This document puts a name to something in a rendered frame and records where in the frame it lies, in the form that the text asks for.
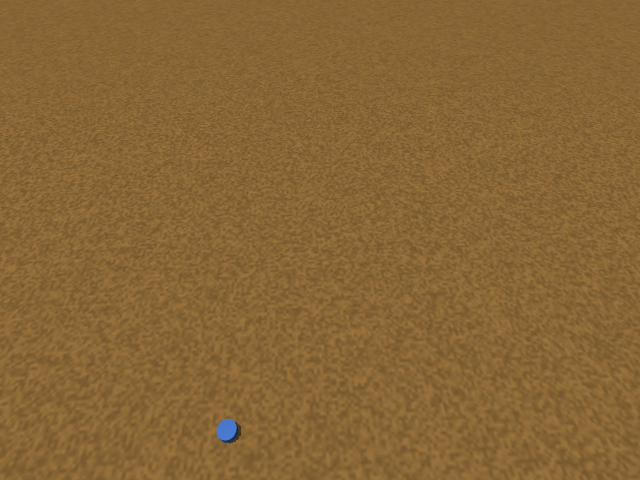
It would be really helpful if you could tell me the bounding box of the tin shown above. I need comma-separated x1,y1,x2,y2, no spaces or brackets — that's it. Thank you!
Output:
217,419,238,443

